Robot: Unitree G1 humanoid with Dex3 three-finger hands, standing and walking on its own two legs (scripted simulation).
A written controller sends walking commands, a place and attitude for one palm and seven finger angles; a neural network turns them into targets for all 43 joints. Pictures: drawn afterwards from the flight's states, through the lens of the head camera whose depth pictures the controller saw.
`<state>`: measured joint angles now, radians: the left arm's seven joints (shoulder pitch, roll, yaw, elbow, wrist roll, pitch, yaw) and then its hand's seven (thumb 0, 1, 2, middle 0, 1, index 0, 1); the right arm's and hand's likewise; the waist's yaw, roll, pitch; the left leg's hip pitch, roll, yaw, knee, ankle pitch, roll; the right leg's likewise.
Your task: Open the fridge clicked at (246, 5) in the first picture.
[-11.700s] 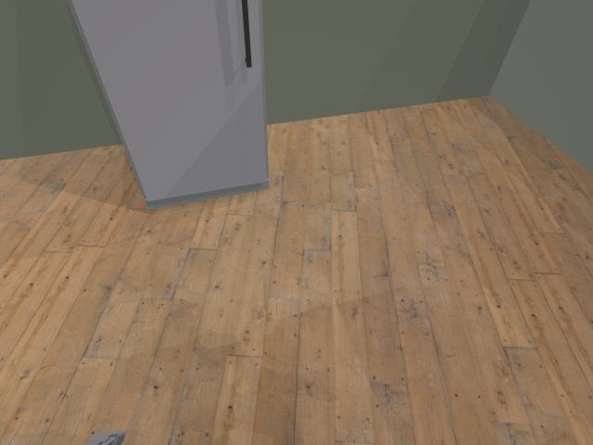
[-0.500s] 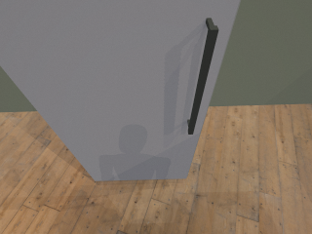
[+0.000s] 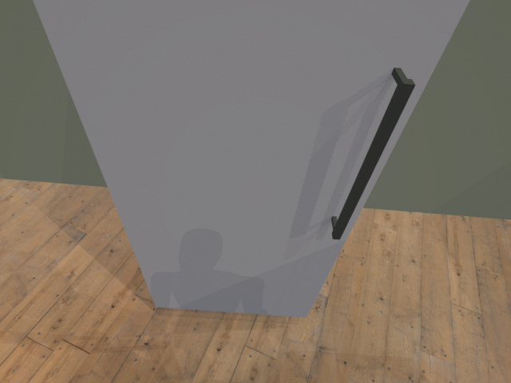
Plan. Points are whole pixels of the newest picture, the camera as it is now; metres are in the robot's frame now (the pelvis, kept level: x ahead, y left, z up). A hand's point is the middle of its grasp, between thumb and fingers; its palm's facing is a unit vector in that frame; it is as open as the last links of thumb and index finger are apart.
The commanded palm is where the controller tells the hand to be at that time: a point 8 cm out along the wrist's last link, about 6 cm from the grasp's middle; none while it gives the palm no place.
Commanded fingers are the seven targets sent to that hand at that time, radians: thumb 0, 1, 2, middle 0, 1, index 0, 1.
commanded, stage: come to a stop and stand still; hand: right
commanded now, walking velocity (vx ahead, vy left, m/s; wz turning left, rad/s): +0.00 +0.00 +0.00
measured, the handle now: (361, 170) +0.47 -0.15 +0.10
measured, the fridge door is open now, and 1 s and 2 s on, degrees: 0 0 0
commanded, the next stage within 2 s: look again from close up in 0.74 s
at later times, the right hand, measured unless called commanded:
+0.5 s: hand out of the picture +0.04 -0.18 -0.17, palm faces +0.01 +0.98 -0.21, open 7.4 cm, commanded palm none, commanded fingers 0.00 -0.90 -0.90 0.20 0.30 0.20 0.30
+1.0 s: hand out of the picture +0.05 -0.19 -0.17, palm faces +0.01 +0.98 -0.22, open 7.4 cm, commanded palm none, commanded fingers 0.00 -0.90 -0.90 0.20 0.30 0.20 0.30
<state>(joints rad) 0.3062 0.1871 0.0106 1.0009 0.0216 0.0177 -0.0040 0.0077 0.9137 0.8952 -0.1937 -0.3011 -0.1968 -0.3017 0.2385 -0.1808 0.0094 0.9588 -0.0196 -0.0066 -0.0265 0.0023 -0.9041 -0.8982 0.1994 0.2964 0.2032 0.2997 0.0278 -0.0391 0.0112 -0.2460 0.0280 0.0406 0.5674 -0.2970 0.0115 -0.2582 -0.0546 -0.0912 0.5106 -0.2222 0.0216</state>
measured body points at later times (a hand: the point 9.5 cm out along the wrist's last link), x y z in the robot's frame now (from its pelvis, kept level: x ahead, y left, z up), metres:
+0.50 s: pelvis +0.03 +0.00 +0.01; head +0.04 +0.01 +0.45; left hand +0.05 +0.23 -0.16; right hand +0.04 -0.23 -0.15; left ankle +0.01 +0.11 -0.73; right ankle +0.03 -0.14 -0.73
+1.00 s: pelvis +0.04 +0.00 +0.01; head +0.05 +0.00 +0.46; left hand +0.06 +0.22 -0.15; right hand +0.05 -0.24 -0.15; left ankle +0.01 +0.11 -0.73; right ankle +0.03 -0.14 -0.73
